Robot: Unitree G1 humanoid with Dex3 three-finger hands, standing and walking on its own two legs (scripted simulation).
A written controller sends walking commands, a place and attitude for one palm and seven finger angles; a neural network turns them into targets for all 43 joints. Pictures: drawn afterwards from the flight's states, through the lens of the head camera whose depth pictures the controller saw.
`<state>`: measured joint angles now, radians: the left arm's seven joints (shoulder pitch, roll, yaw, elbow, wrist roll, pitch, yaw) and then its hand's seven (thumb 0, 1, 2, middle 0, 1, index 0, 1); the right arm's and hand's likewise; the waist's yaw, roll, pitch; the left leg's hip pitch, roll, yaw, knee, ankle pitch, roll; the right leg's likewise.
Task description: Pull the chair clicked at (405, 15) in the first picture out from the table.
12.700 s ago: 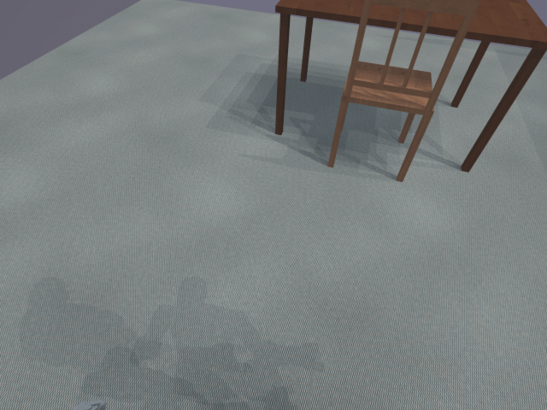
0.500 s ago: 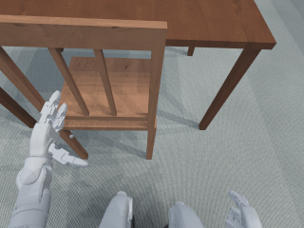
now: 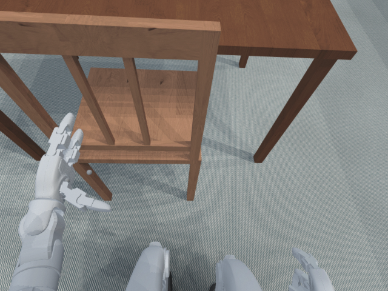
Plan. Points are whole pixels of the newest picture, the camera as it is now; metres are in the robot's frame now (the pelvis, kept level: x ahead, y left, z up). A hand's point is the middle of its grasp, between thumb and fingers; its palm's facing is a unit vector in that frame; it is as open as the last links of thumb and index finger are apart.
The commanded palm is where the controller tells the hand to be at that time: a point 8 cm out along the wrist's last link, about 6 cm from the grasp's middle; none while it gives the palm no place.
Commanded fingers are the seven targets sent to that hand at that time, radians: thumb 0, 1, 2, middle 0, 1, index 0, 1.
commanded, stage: aim the fingers beside a spindle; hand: left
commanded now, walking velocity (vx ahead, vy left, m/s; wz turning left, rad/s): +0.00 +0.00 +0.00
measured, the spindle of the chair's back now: (95, 108) +0.49 +0.24 +0.02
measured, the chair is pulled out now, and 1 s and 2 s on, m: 0.00 0.00 0.00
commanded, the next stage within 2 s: push the fingers through the gap in 0.46 s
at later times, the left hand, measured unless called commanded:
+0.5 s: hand (95, 172) +0.34 +0.21 +0.02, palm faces +0.03 -1.00 -0.04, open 17.0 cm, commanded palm +0.32 +0.26 +0.02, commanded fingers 0.00 -0.50 0.30 -0.06 -0.08 -0.06 -0.08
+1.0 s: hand (101, 151) +0.38 +0.21 +0.02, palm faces +0.04 -1.00 -0.06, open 17.0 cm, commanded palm +0.36 +0.25 +0.02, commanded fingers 0.00 -0.50 0.30 -0.06 -0.08 -0.06 -0.08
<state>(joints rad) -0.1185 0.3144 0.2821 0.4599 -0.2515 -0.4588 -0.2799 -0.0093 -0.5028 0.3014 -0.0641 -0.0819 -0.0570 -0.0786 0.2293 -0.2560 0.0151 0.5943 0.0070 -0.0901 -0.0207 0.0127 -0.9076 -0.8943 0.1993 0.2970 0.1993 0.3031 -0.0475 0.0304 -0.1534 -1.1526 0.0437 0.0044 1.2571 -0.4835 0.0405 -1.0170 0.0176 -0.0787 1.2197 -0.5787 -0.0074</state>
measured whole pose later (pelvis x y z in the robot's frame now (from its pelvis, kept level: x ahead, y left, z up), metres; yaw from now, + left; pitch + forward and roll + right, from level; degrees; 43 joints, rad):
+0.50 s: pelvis +0.00 +0.00 +0.00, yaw +0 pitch +22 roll -4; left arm -0.15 0.31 0.26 0.47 -0.24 -0.45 -0.27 -0.01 -0.50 0.30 -0.06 -0.08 -0.06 -0.08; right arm 0.21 -0.26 0.02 0.59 0.01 -0.09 -0.03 0.01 -0.91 -0.89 0.20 0.30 0.20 0.30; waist -0.04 0.03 -0.15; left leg -1.17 0.04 -0.01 1.27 -0.49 0.03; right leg -1.03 0.02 -0.09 1.24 -0.59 -0.01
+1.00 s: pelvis +0.00 -0.01 +0.00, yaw +0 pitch +22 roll -3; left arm -0.31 0.35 0.32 0.63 -0.22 -0.45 -0.27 -0.01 -0.50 0.30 -0.07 -0.08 -0.05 -0.08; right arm 0.24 -0.26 0.02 0.62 0.00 -0.07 -0.02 0.01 -0.91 -0.89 0.20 0.30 0.20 0.30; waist -0.06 0.03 -0.15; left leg -1.18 0.05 0.00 1.27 -0.49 0.02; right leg -1.05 0.03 -0.08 1.25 -0.59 -0.03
